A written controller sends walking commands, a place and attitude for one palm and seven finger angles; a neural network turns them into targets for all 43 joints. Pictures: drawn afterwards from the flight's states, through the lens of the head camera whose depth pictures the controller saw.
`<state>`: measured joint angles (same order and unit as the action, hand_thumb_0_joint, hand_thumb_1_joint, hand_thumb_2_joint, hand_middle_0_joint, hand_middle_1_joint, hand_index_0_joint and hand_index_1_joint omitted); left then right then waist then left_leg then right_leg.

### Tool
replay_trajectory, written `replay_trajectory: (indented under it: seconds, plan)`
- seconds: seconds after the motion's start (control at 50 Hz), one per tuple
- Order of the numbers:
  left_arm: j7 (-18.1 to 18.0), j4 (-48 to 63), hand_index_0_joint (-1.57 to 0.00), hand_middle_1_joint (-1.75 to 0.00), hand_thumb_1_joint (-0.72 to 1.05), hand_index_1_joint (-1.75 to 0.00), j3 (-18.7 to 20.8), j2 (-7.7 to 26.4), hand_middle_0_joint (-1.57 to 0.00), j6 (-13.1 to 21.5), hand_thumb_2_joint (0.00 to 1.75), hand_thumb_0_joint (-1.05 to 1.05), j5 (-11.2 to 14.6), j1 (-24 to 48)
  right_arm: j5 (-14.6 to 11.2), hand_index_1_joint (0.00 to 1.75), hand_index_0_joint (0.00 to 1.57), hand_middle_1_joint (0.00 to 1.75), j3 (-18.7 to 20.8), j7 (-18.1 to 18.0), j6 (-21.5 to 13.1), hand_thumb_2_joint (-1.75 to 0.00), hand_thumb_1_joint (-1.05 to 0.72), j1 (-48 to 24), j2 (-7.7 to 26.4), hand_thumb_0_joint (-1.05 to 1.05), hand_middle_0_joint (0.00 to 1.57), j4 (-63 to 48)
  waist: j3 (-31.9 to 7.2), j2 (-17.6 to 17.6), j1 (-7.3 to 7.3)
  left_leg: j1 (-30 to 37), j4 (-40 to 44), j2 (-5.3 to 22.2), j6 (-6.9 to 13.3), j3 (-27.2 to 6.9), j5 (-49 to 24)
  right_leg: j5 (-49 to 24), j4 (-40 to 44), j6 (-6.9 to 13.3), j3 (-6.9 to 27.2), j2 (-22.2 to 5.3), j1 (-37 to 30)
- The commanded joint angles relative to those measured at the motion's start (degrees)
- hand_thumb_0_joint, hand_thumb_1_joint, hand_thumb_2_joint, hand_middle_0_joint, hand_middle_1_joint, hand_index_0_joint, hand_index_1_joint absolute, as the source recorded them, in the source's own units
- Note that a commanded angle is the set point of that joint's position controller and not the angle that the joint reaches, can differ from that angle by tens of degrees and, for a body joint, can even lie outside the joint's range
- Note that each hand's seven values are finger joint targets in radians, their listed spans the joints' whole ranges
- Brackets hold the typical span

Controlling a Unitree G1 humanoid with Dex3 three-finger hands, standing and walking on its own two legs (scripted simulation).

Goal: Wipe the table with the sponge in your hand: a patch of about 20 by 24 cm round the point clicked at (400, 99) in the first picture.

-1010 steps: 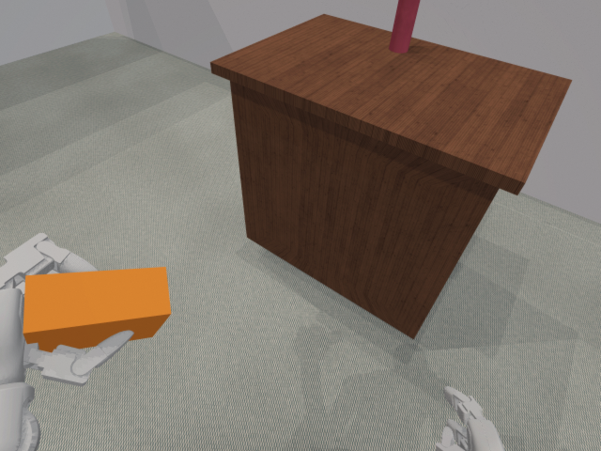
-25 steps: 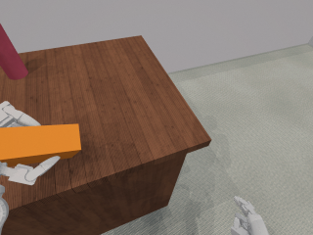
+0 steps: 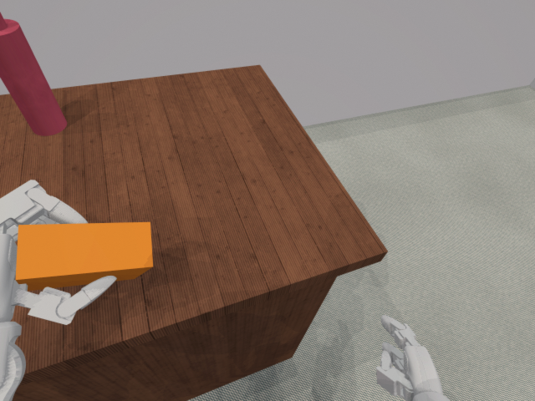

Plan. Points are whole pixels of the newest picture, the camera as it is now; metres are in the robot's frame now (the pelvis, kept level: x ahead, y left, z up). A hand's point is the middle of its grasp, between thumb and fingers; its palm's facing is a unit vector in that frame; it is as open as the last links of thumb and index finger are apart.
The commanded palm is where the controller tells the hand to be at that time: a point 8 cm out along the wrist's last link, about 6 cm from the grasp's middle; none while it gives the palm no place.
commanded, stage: come to a stop and stand still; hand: left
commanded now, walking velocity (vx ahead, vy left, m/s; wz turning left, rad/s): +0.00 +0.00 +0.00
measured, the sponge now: (105, 255) +0.23 +0.22 +0.14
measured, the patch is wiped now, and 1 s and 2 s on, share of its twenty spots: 0.00 0.00 0.00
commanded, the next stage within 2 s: look again from close up in 0.84 s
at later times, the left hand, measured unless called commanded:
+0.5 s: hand (88, 279) +0.20 +0.22 +0.14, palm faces +0.23 -0.86 -0.44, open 9.3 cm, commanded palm +0.15 +0.28 +0.18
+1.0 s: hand (89, 258) +0.22 +0.23 +0.15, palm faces +0.36 -0.86 -0.38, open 9.3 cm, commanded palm +0.16 +0.26 +0.18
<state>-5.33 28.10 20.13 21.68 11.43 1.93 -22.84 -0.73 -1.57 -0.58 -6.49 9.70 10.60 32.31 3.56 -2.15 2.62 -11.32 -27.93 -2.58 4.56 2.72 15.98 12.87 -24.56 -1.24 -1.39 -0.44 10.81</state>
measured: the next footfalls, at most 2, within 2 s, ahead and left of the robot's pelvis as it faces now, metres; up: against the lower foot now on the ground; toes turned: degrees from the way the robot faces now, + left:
none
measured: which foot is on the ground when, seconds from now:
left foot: down 0.00-1.00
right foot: down 0.00-1.00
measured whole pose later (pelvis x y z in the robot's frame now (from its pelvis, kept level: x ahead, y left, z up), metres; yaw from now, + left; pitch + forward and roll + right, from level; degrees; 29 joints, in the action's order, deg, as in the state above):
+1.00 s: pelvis +0.00 -0.02 +0.00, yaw +0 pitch -1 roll -1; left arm -5.0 24.7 20.1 21.4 11.2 2.5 -23.3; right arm -0.8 -0.7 -1.4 -7.1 9.9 12.0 32.1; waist 3.5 -1.5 1.6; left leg -11.4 -27.3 -1.1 3.0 2.6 15.5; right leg 12.4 -23.9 0.3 -1.4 1.1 11.0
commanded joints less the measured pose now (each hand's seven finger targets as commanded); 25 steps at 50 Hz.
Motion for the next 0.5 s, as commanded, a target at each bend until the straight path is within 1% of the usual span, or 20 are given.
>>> replay_trajectory:
  seconds: [0.0, 0.08, 0.1, 0.14, 0.16, 0.18, 0.2, 0.22, 0.24, 0.26, 0.28, 0.3, 0.34, 0.36, 0.38, 0.4, 0.42, 0.44, 0.46, 0.48]
  plan:
    - [-1.03, 9.92, -1.20, -1.60, 0.10, -1.60, 4.72, 7.74, -1.20, 3.01, 1.30, 0.00, 0.27, 4.57, -0.03, 0.30, 0.20, 0.30, 3.30, -1.06, -2.07, -0.90, -0.90, -3.51, 8.18, 0.00, 0.20, -7.93, -9.18, 5.18, -1.13, 0.25, 7.11, 8.50, -3.76, -7.15, -16.41, -11.77, 0.37, 2.29, 1.65, -2.56, -5.23]
    - [-1.38, 13.79, -1.20, -1.60, 0.10, -1.60, 6.46, 10.28, -1.20, 3.24, 1.30, 0.00, -0.08, 5.98, -0.36, 0.30, 0.20, 0.30, 3.40, -1.28, -2.43, -0.90, -0.90, -4.88, 8.02, 0.00, 0.20, -8.45, -10.47, 6.59, -1.03, 1.03, 7.09, 7.99, -3.96, -6.93, -16.07, -12.80, 0.31, 2.44, 2.46, -2.73, -6.62]
    - [-1.15, 12.28, -1.20, -1.60, 0.10, -1.60, 4.56, 8.12, -1.20, 3.37, 1.30, 0.00, 0.29, 5.15, -0.03, 0.30, 0.20, 0.30, 3.17, -1.28, -2.24, -0.90, -0.90, -4.03, 7.98, 0.00, 0.20, -8.37, -9.85, 5.99, -1.05, 0.09, 7.72, 8.09, -3.90, -7.47, -14.52, -11.40, 0.83, 2.48, 1.86, -2.83, -6.50]
    - [-1.26, 14.13, -1.20, -1.60, 0.10, -1.60, 5.32, 9.35, -1.20, 3.72, 1.30, 0.00, 0.10, 5.85, -0.09, 0.30, 0.20, 0.30, 3.63, -1.23, -2.57, -0.90, -0.90, -3.77, 8.28, 0.00, 0.20, -8.61, -9.31, 8.68, -1.04, -1.14, 8.65, 8.50, -4.00, -8.00, -12.32, -10.27, 0.42, 2.55, 1.91, -2.77, -7.43]
    - [-1.79, 29.26, -1.20, -1.60, 0.10, -1.60, 37.56, 53.73, -1.20, 10.34, 1.30, 0.00, -10.58, 66.95, 4.15, 0.30, 0.20, 0.30, 2.46, -0.25, -5.88, -0.90, -0.90, 3.88, 9.55, 0.00, 0.20, -7.94, -1.37, 7.25, -1.17, -12.60, 1.47, 8.69, -2.44, -7.22, -17.52, -9.67, -0.76, 3.37, 3.03, -1.84, 1.07]
    - [-1.26, 0.98, -1.20, -1.60, 0.10, -1.60, 21.81, 29.76, -1.20, 6.92, 1.30, 0.00, -4.95, 46.47, -0.01, 0.30, 0.20, 0.30, 3.18, -0.39, -4.07, -0.90, -0.90, -1.81, 5.41, 0.00, 0.20, -3.57, -5.42, 16.22, -1.55, -0.19, 1.57, 11.16, -5.15, -10.68, -19.56, -1.30, -6.22, 5.72, 1.33, -5.66, 7.40]
    - [-0.57, 5.07, -1.20, -1.60, 0.10, -1.60, 14.00, 20.24, -1.20, 6.25, 1.30, 0.00, -2.48, 33.25, 0.97, 0.30, 0.20, 0.30, 3.74, 0.57, -3.82, -0.90, -0.90, -2.82, 6.53, 0.00, 0.20, -6.45, -7.24, 15.03, -0.60, 2.96, 6.57, 10.26, -6.09, -9.69, -21.05, -2.38, -8.50, 4.98, -0.36, -1.90, 3.79]
    - [0.08, -0.06, -1.20, -1.60, 0.10, -1.60, 11.03, 16.33, -1.20, 5.75, 1.30, 0.00, -1.91, 26.46, 1.07, 0.30, 0.20, 0.30, 4.75, 0.98, -4.82, -0.90, -0.90, -1.48, 8.81, 0.00, 0.20, -7.14, -11.95, 18.59, -0.20, 4.55, 6.09, 9.90, -5.82, -8.07, -19.62, 0.34, -8.65, 4.98, 1.00, -1.13, 2.82]
    - [0.90, 1.95, -1.20, -1.60, 0.10, -1.60, 8.25, 13.04, -1.20, 6.15, 1.30, 0.00, -0.75, 21.55, 0.47, 0.30, 0.20, 0.30, 5.16, 1.61, -5.02, -0.90, -0.90, 0.32, 8.49, 0.00, 0.20, -7.57, -14.27, 18.74, -0.47, 5.44, 4.55, 9.74, -5.23, -8.85, -19.24, -0.53, -7.76, 4.50, 2.12, -1.66, 2.84]
    - [1.38, 3.32, -1.20, -1.60, 0.10, -1.60, 7.05, 10.37, -1.20, 5.95, 1.30, 0.00, 0.02, 12.91, 0.24, 0.30, 0.20, 0.30, 5.34, 2.45, -4.63, -0.90, -0.90, 0.56, 8.47, 0.00, 0.20, -7.90, -14.37, 17.67, -0.35, 4.84, 4.53, 10.04, -4.74, -9.07, -19.32, -2.52, -6.91, 3.99, 2.71, -2.02, 1.51]
    - [1.87, 4.24, -1.20, -1.60, 0.10, -1.60, 3.27, 4.69, -1.20, 5.72, 1.30, 0.00, 0.80, 6.06, -0.26, 0.30, 0.20, 0.30, 5.15, 3.49, -4.56, -0.90, -0.90, 0.04, 7.87, 0.00, 0.20, -8.13, -15.08, 15.51, -0.04, 5.74, 4.24, 9.73, -5.06, -8.29, -20.92, -4.03, -7.22, 3.75, 2.14, -1.64, 1.43]
    - [2.05, 8.54, -1.20, -1.60, 0.10, -1.60, 2.59, 4.83, -1.20, 5.57, 1.30, 0.00, 0.82, 2.00, -0.32, 0.30, 0.20, 0.30, 5.03, 4.11, -4.01, -0.90, -0.90, 0.70, 8.32, 0.00, 0.20, -8.78, -14.76, 11.93, -0.12, 4.31, 4.75, 10.45, -5.37, -8.53, -21.73, -4.74, -6.83, 3.58, 1.68, -1.62, 0.10]
    - [1.77, 10.88, -1.20, -1.60, 0.10, -1.60, 3.78, 6.31, -1.20, 4.69, 1.30, 0.00, 0.72, -2.13, -0.64, 0.30, 0.20, 0.30, 4.82, 4.01, -3.34, -0.90, -0.90, -1.46, 8.76, 0.00, 0.20, -9.52, -12.05, 3.94, -0.04, -1.26, 6.51, 10.58, -4.74, -7.54, -14.59, -5.45, -5.14, 2.91, 1.53, -1.91, -2.63]
    - [1.28, 10.09, -1.20, -1.60, 0.10, -1.60, 5.49, 7.78, -1.20, 4.37, 1.30, 0.00, 0.70, -2.29, -0.68, 0.30, 0.20, 0.30, 4.72, 3.52, -3.12, -0.90, -0.90, -1.89, 9.02, 0.00, 0.20, -9.55, -10.36, -0.19, -0.22, -3.23, 7.47, 10.03, -4.94, -7.30, -10.46, -4.91, -3.84, 2.79, 1.67, -1.91, -3.08]
    - [0.07, 8.59, -1.20, -1.60, 0.10, -1.60, 9.31, 10.77, -1.20, 4.00, 1.30, 0.00, 0.58, -2.95, -0.82, 0.30, 0.20, 0.30, 4.41, 2.79, -2.57, -0.90, -0.90, -3.05, 8.89, 0.00, 0.20, -9.29, -10.24, -2.41, 0.02, -2.37, 8.14, 9.54, -5.07, -6.70, -8.99, -4.54, -3.13, 2.58, 1.76, -1.71, -2.72]
    - [-0.10, 6.96, -1.20, -1.60, 0.10, -1.60, 9.32, 10.29, -1.20, 3.98, 1.30, 0.00, 0.82, -2.14, -0.62, 0.30, 0.20, 0.30, 4.28, 1.96, -2.19, -0.90, -0.90, -2.97, 8.89, 0.00, 0.20, -9.66, -8.79, -5.03, -0.43, -4.11, 9.01, 9.42, -5.22, -7.21, -5.84, -2.90, -2.21, 2.36, 1.13, -1.92, -2.64]
    - [-0.32, 6.40, -1.20, -1.60, 0.10, -1.60, 11.25, 12.10, -1.20, 4.24, 1.30, 0.00, 0.93, -0.33, -0.65, 0.30, 0.20, 0.30, 4.18, 1.10, -2.05, -0.90, -0.90, -3.72, 8.80, 0.00, 0.20, -10.05, -7.31, -6.14, -0.50, -4.97, 9.77, 9.15, -5.05, -7.35, -2.36, -0.99, -1.37, 2.20, 1.67, -2.02, -2.09]
    - [-0.36, 5.57, -1.20, -1.60, 0.10, -1.60, 12.28, 12.73, -1.20, 4.54, 1.30, 0.00, 1.04, 1.35, -0.51, 0.30, 0.20, 0.30, 3.95, 0.30, -1.97, -0.90, -0.90, -4.13, 8.65, 0.00, 0.20, -10.01, -5.89, -4.62, -0.75, -5.89, 10.49, 8.88, -4.50, -7.30, 1.26, 0.89, -0.54, 2.15, 2.44, -2.17, -1.63]
    - [-0.37, 5.50, -1.20, -1.60, 0.10, -1.60, 12.53, 13.05, -1.20, 4.89, 1.30, 0.00, 1.10, 3.59, -0.52, 0.30, 0.20, 0.30, 3.67, -0.35, -1.92, -0.90, -0.90, -4.24, 8.35, 0.00, 0.20, -10.03, -4.75, -2.75, -0.94, -7.34, 10.98, 8.49, -3.76, -7.31, 4.71, 2.41, 0.10, 2.16, 3.06, -2.25, -1.87]
    - [-0.89, 8.34, -1.20, -1.60, 0.10, -1.60, 14.24, 15.85, -1.20, 5.22, 1.30, 0.00, 0.46, 7.69, -0.45, 0.30, 0.20, 0.30, 3.54, -0.90, -1.75, -0.90, -0.90, -5.03, 8.71, 0.00, 0.20, -9.77, -4.94, 1.08, -1.13, -7.07, 11.48, 8.54, -3.07, -7.18, 6.81, 2.96, -0.40, 2.27, 3.80, -1.89, -1.92]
